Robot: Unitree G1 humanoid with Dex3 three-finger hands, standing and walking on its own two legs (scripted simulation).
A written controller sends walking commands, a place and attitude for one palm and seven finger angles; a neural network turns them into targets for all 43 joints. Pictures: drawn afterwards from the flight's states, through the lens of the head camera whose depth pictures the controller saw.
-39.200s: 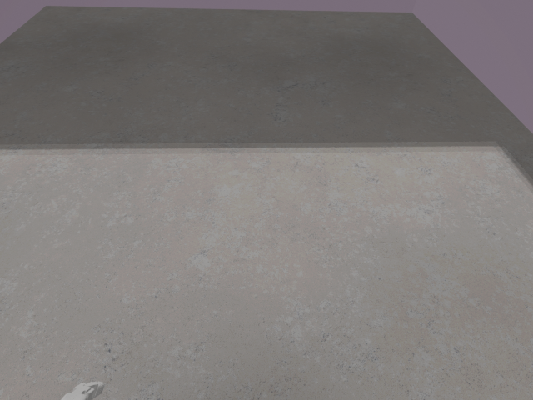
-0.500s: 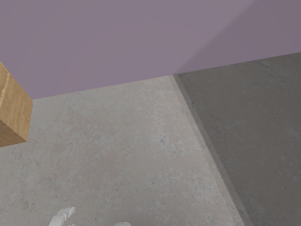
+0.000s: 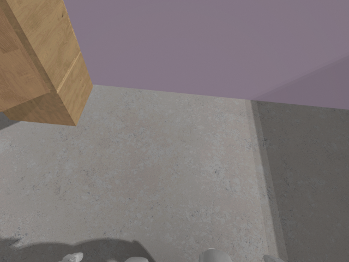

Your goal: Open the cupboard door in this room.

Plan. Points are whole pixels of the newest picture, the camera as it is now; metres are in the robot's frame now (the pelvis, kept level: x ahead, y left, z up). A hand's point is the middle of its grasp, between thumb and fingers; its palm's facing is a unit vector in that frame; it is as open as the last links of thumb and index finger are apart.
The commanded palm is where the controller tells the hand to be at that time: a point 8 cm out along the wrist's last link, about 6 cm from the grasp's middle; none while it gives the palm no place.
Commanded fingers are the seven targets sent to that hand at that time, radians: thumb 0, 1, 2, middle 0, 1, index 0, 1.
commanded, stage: turn to face it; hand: left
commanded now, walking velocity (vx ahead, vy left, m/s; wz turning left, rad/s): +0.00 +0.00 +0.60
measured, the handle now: out of the picture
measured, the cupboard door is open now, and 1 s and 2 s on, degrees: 43 43 43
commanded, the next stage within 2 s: take the last steps up to it in 1.02 s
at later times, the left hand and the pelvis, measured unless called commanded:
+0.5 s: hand out of the picture +0.01 +0.20 -0.19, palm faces +0.34 -0.92 -0.22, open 7.4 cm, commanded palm none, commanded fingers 0.00 0.90 0.90 -0.20 -0.30 -0.20 -0.30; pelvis +0.01 -0.02 -0.01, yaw +19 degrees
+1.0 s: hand out of the picture -0.03 +0.15 -0.16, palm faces +0.58 -0.78 -0.23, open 7.4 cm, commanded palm none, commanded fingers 0.00 0.90 0.90 -0.20 -0.30 -0.20 -0.30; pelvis +0.04 -0.05 +0.00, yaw +35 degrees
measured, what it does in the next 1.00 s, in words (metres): steps on the spot, turning left: right foot, then left foot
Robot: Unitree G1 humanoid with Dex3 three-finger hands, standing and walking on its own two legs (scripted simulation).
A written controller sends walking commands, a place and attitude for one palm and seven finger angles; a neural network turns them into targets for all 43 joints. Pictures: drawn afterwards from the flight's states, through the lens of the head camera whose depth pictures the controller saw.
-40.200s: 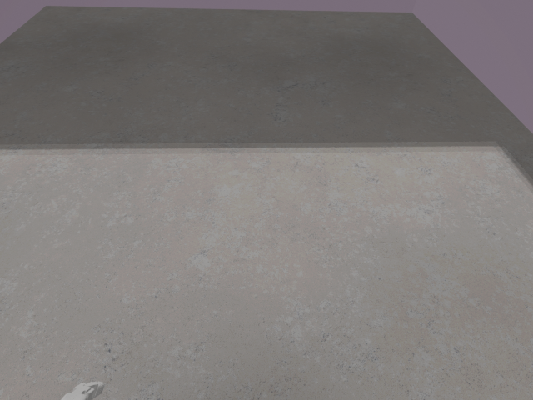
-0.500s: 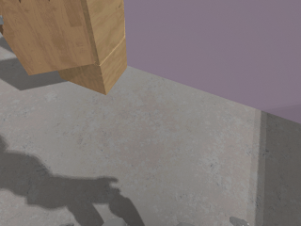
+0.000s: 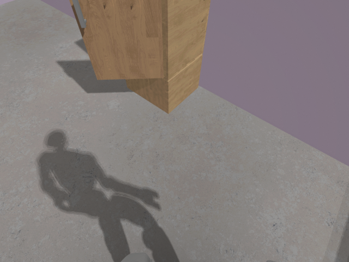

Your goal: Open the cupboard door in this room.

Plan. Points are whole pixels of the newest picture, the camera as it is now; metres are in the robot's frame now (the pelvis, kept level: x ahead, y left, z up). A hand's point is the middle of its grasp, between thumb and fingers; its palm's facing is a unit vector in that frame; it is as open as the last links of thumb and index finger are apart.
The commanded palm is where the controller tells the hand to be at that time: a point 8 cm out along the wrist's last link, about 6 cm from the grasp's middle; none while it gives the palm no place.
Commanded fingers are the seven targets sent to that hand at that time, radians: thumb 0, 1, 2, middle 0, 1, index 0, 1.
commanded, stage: turn to face it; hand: left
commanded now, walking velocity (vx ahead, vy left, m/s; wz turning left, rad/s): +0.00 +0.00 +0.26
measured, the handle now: (80, 10) +1.09 +0.51 +0.01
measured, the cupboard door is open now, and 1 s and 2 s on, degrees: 43 43 43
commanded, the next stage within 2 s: take the last steps up to it in 0.02 s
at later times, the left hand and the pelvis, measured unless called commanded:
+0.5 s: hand out of the picture +0.03 +0.20 -0.16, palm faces +0.23 -0.94 -0.24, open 7.4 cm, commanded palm none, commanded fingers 0.00 0.90 0.90 -0.20 -0.30 -0.20 -0.30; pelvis +0.04 +0.00 +0.00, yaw +9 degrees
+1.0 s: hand (72, 228) +0.20 +0.29 -0.16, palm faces +0.24 -0.94 -0.22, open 7.4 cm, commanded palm none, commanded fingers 0.00 0.90 0.90 -0.20 -0.30 -0.20 -0.30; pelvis +0.18 +0.09 -0.01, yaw +10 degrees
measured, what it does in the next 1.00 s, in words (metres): walks ahead: left foot, then right foot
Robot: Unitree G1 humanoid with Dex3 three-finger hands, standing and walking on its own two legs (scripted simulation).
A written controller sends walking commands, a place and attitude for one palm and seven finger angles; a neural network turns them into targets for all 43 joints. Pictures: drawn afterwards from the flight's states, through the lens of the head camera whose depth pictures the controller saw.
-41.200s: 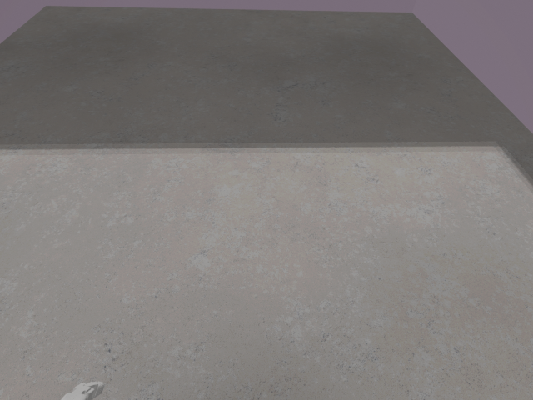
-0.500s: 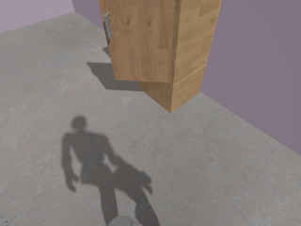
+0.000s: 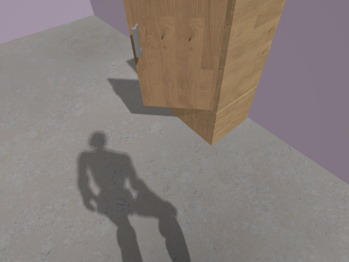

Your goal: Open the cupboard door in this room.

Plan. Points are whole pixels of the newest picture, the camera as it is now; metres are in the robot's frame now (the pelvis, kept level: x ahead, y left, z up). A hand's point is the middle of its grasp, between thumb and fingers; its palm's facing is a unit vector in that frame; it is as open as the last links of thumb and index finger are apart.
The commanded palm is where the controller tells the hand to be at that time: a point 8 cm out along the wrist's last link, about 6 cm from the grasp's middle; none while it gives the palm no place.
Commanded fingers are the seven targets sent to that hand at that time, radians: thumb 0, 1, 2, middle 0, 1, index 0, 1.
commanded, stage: take the last steps up to it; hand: left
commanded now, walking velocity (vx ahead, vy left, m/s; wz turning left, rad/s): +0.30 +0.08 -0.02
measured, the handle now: (137, 40) +0.97 +0.25 +0.02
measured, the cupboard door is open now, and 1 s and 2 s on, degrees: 43 43 43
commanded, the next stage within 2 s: come to a stop and stand still in 0.80 s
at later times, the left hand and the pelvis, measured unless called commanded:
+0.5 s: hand out of the picture +0.13 +0.24 -0.19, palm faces +0.08 -0.98 -0.16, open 7.4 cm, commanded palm none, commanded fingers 0.00 0.90 0.90 -0.20 -0.30 -0.20 -0.30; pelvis +0.20 +0.07 -0.01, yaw -1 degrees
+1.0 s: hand (115, 167) +0.42 +0.25 -0.16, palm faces +0.01 -0.98 -0.20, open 7.2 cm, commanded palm none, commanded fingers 0.00 0.90 0.90 -0.20 -0.30 -0.20 -0.30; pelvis +0.36 +0.07 +0.01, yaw -3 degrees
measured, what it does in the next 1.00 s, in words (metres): walks ahead: right foot, then left foot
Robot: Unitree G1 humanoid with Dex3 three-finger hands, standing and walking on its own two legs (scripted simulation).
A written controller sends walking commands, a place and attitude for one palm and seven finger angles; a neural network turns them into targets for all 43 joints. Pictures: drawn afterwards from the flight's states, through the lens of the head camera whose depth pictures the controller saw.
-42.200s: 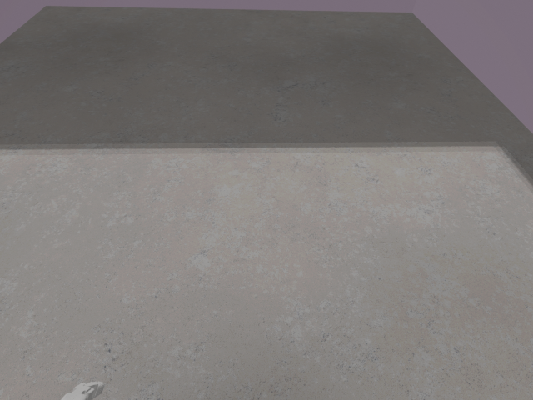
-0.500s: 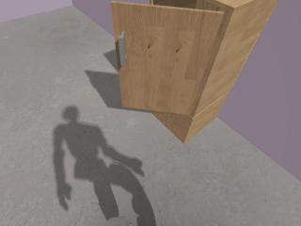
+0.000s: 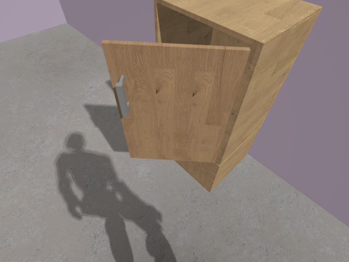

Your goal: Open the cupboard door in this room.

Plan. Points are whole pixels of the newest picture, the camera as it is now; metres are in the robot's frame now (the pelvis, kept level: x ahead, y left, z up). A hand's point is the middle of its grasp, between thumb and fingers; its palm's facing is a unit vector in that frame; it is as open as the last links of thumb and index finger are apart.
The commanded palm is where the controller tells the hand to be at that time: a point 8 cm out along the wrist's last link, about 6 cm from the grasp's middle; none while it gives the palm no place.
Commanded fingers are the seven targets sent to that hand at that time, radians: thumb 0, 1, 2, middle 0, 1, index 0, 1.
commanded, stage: come to a stop and stand still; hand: left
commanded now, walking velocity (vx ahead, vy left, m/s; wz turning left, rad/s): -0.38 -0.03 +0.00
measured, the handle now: (123, 96) +0.60 +0.21 +0.00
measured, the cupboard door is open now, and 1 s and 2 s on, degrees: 43 43 43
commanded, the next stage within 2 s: look again from close up in 2.00 s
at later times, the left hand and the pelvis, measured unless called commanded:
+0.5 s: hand out of the picture +0.07 +0.19 -0.18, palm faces +0.00 -0.96 -0.27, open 7.4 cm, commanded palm none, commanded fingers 0.00 0.90 0.90 -0.20 -0.30 -0.20 -0.30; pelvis +0.00 +0.00 -0.02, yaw -1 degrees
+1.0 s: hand out of the picture +0.01 +0.16 -0.18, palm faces -0.01 -0.98 -0.20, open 7.4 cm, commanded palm none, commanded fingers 0.00 0.90 0.90 -0.20 -0.30 -0.20 -0.30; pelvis +0.00 -0.02 -0.01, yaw -1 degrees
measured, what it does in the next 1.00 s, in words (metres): steps on the spot: left foot, then right foot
